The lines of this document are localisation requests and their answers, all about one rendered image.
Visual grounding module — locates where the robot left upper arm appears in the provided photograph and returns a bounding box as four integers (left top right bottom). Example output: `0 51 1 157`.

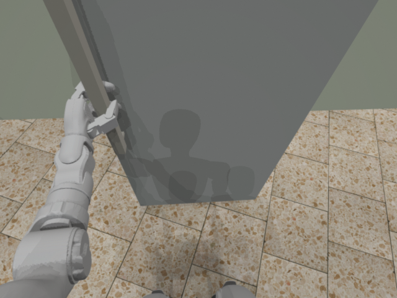
0 227 92 298

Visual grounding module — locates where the right robot thigh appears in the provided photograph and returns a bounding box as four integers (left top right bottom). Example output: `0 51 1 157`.
216 285 256 298

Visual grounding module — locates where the fridge door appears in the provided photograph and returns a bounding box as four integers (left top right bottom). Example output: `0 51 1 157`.
72 0 378 206

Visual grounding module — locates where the left robot hand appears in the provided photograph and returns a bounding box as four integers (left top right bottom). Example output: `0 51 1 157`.
64 81 122 143

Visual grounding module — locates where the handle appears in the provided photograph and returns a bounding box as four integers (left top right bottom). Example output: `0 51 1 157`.
43 0 127 155

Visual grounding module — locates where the robot right shin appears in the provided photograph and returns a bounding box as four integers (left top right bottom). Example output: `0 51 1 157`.
222 281 236 288

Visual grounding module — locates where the left robot forearm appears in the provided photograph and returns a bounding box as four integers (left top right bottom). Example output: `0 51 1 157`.
12 135 96 281

